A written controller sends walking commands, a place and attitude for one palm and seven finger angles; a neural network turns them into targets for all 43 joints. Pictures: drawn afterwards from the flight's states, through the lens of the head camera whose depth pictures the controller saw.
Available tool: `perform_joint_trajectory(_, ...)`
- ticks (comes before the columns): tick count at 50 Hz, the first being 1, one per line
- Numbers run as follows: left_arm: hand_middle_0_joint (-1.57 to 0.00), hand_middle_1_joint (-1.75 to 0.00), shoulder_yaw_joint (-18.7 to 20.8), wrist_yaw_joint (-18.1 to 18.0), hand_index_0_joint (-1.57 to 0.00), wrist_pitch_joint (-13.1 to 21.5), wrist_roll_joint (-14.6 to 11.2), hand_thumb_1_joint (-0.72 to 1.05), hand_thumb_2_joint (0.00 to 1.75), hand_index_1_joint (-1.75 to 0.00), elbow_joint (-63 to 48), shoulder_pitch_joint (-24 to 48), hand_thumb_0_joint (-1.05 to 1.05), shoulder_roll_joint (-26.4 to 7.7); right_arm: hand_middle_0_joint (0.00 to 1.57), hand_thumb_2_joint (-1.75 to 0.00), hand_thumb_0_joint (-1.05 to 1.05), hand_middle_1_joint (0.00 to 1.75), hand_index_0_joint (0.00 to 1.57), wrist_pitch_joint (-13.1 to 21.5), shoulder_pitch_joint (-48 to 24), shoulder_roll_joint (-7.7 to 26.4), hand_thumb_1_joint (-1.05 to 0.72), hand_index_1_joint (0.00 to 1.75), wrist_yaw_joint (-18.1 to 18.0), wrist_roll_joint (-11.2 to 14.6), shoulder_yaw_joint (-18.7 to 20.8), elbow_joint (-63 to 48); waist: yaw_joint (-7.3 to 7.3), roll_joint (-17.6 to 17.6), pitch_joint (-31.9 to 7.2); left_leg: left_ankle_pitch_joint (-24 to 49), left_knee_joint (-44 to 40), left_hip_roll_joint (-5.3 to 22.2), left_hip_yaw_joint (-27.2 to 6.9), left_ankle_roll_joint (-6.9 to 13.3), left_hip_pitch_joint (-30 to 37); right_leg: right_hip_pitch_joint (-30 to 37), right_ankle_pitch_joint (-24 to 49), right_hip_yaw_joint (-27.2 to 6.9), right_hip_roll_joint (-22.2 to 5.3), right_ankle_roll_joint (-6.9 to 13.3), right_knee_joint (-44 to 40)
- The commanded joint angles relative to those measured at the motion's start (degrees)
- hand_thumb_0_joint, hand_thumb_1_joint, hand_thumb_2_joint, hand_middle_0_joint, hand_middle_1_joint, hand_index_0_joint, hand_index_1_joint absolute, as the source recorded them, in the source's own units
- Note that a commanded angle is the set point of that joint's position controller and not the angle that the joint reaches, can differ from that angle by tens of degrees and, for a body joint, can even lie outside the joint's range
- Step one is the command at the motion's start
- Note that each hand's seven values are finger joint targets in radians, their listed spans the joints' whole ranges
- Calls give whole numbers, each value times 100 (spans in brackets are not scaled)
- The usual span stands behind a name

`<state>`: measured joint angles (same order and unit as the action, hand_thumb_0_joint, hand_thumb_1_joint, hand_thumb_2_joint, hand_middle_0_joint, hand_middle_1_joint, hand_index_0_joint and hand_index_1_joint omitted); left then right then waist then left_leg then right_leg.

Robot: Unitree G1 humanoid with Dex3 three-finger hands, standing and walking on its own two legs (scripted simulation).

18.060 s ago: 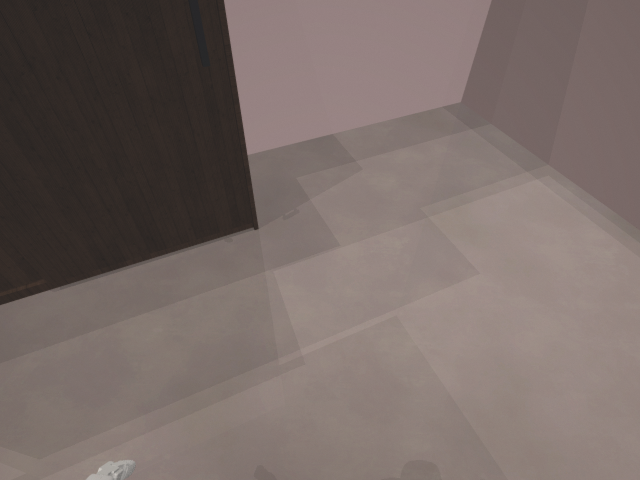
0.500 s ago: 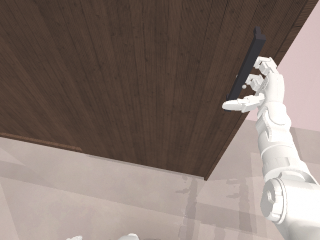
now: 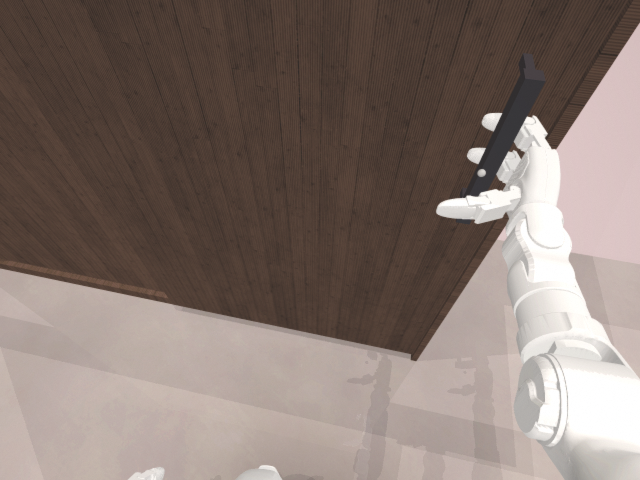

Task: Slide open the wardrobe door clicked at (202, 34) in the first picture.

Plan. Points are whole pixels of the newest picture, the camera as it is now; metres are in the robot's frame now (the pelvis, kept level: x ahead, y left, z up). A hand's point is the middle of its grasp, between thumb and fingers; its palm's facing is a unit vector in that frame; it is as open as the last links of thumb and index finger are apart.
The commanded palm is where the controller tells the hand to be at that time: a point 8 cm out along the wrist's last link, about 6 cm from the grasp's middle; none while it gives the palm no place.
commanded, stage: slide the fingers in behind the handle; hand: right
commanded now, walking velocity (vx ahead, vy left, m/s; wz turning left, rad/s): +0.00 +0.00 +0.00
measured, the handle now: (490, 150) +0.53 -0.14 +0.13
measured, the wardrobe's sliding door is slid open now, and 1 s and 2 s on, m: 0.00 0.00 0.00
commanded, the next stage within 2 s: grip the handle and tug to test in 0.60 s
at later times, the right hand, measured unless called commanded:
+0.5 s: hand (480, 170) +0.48 -0.12 +0.13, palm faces +0.07 +1.00 -0.01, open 13.9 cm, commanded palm +0.46 -0.16 +0.13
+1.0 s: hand (475, 169) +0.49 -0.12 +0.13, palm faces +0.06 +1.00 +0.00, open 11.7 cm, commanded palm +0.45 -0.16 +0.13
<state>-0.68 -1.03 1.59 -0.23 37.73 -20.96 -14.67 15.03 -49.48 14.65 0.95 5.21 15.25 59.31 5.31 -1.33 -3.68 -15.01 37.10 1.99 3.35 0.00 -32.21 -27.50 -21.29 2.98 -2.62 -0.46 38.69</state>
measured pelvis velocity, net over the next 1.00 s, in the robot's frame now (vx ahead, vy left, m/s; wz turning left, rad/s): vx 0.00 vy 0.00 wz -0.01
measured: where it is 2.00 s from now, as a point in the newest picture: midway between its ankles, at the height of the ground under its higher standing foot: outside the picture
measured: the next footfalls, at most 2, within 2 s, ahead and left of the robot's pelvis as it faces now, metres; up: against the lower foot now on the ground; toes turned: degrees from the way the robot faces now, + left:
none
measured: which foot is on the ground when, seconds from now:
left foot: down 0.00-1.00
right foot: down 0.00-1.00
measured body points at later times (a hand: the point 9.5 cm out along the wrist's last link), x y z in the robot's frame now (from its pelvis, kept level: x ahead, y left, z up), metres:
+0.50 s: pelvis -0.01 +0.00 +0.00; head +0.06 +0.00 +0.44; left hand +0.03 +0.25 -0.13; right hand +0.47 -0.18 +0.13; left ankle +0.03 +0.12 -0.72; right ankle -0.03 -0.12 -0.72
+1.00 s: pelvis +0.00 +0.00 +0.00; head +0.06 +0.00 +0.44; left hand +0.04 +0.25 -0.13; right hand +0.48 -0.17 +0.13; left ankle +0.03 +0.12 -0.72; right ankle -0.03 -0.12 -0.72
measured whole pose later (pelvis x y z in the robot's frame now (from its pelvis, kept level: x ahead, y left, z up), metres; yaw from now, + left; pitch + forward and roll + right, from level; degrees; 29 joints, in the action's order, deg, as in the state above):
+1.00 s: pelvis +0.00 +0.00 +0.00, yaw -1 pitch +11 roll +0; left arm -0.6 -0.5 2.5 0.3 38.8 -21.7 -14.7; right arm 16.8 -52.5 13.8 -1.1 5.0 13.4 62.3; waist 5.2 -1.4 -3.9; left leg -15.3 38.0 2.5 3.6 -0.2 -33.7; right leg -29.2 -21.4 2.5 -2.1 -0.3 39.6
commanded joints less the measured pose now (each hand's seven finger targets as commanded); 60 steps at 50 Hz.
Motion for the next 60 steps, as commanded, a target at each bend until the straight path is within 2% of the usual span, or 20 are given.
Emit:
perform_joint_trajectory(1,-20,-30,318,-53,-20,195,-34,90,90,-30,-413,-439,0,-769,30,-30,0,120,30,509,-2893,1019,50,120,0,66,19,-1216,83,174,-2128,1833,-216,-266,-135,97,1621,352,1488,-120,288,138,-413)
perform_joint_trajectory(2,-20,-30,319,-55,-20,189,-25,90,90,-30,-392,-492,0,-798,30,-30,0,120,30,502,-2919,1017,50,120,-3,64,-2,-1106,125,399,-2087,1730,-222,-271,-113,87,1620,289,1408,-163,281,144,-436)
perform_joint_trajectory(6,-20,-30,325,-44,-20,228,-28,90,90,-30,-333,-499,0,-783,30,-30,0,120,30,474,-3252,712,50,120,-43,45,-274,-1082,225,52,-2006,1563,-241,-267,-102,96,1306,422,1330,-177,282,124,-426)
perform_joint_trajectory(7,-20,-30,339,-45,-20,230,-15,90,90,-30,-313,-558,0,-801,30,-30,0,120,30,473,-3268,684,50,120,-59,38,-281,-989,254,267,-2014,1508,-238,-279,-75,93,1276,431,1326,-211,272,133,-418)
perform_joint_trajectory(9,-20,-30,336,-30,-20,252,-12,90,90,-30,-292,-562,0,-793,30,-30,0,120,30,503,-3417,635,50,120,-89,24,-336,-1036,251,68,-2048,1468,-217,-271,-76,98,1196,471,1335,-234,271,113,-425)
perform_joint_trajectory(12,-20,-30,341,-16,-20,271,16,90,90,-30,-269,-625,0,-814,30,-30,0,120,30,550,-3446,604,50,120,-120,11,-350,-996,263,238,-2124,1491,-194,-280,-62,99,1241,467,1375,-263,282,127,-415)
perform_joint_trajectory(14,-20,-30,324,-7,-20,272,4,90,90,-30,-252,-596,0,-791,30,-30,0,120,30,550,-3482,496,50,120,-116,-28,-489,-950,272,-20,-2130,1412,-180,-271,-58,115,1099,543,1356,-276,276,97,-402)
perform_joint_trajectory(16,-20,-30,327,4,-20,298,9,90,90,-30,-221,-605,0,-787,30,-30,0,120,30,529,-3639,293,50,120,-131,-10,-646,-885,349,-2,-1975,1275,-211,-280,-49,107,937,530,1230,-296,273,99,-391)
perform_joint_trajectory(17,-20,-30,337,-6,-20,302,21,90,90,-30,-190,-676,0,-831,30,-30,0,120,30,534,-3680,459,50,120,-165,-4,-488,-785,371,284,-1958,1244,-207,-286,-21,105,975,480,1223,-340,264,116,-400)
perform_joint_trajectory(18,-20,-30,347,-9,-20,298,14,90,90,-30,-191,-677,0,-845,30,-30,0,120,30,545,-3663,606,50,120,-184,-11,-384,-781,331,226,-2064,1238,-194,-283,-47,105,1014,477,1212,-330,261,108,-405)
perform_joint_trajectory(20,-20,-30,325,7,-20,331,23,90,90,-30,-180,-665,0,-816,30,-30,0,120,30,540,-3775,366,50,120,-166,20,-562,-818,384,157,-2026,1254,-205,-279,-36,99,963,496,1201,-326,278,108,-398)
perform_joint_trajectory(22,-20,-30,342,5,-20,322,29,90,90,-30,-186,-693,0,-853,30,-30,0,120,30,588,-3613,593,50,120,-162,-4,-391,-804,305,226,-2156,1274,-174,-279,-30,111,1061,495,1258,-336,269,106,-393)
perform_joint_trajectory(25,-20,-30,321,23,-20,339,26,90,90,-30,-176,-657,0,-817,30,-30,0,120,30,608,-3789,394,50,120,-148,-17,-581,-843,352,-42,-2049,1217,-155,-279,-23,125,856,573,1258,-364,260,77,-376)
perform_joint_trajectory(31,-20,-30,335,44,-20,352,40,90,90,-30,-197,-654,0,-819,30,-30,0,120,30,621,-3676,278,50,120,-174,23,-604,-880,348,144,-2142,1333,-134,-295,2,113,921,606,1378,-354,260,81,-354)
perform_joint_trajectory(35,-20,-30,333,39,-20,334,25,90,90,-30,-236,-612,0,-820,30,-30,0,120,30,636,-3460,610,50,120,-217,38,-283,-968,183,98,-2264,1409,-117,-290,-23,131,1140,535,1396,-321,278,81,-376)
perform_joint_trajectory(44,-20,-30,329,10,-20,259,16,90,90,-30,-312,-546,0,-792,35,-48,0,126,35,592,-3325,685,8,126,-202,-37,-260,-976,189,75,-2118,1512,-176,-277,-83,107,1260,397,1336,-219,295,118,-393)
perform_joint_trajectory(46,-20,-30,325,0,-20,249,17,90,90,-30,-308,-572,0,-800,35,-52,0,127,35,558,-3360,653,-1,127,-180,-11,-297,-941,243,277,-2083,1518,-193,-286,-72,93,1291,351,1304,-227,285,126,-407)
perform_joint_trajectory(50,-20,-30,332,-2,-20,236,10,90,90,-30,-332,-563,0,-786,38,-60,0,130,38,552,-3138,745,-20,130,-128,15,-181,-998,138,131,-2243,1765,-161,-277,-92,104,1440,396,1521,-175,299,122,-375)
perform_joint_trajectory(52,-20,-30,345,-5,-20,224,13,90,90,-30,-328,-596,0,-802,38,-64,0,131,38,556,-3106,753,-29,131,-124,27,-166,-1001,161,388,-2177,1763,-164,-289,-66,101,1456,371,1546,-213,283,136,-380)
perform_joint_trajectory(60,-20,-30,342,-7,-20,195,-4,90,90,-30,-361,-531,0,-770,43,-80,0,137,43,523,-3044,661,-67,137,-76,36,-260,-1131,149,107,-2203,1875,-166,-282,-85,105,1468,442,1632,-161,290,124,-381)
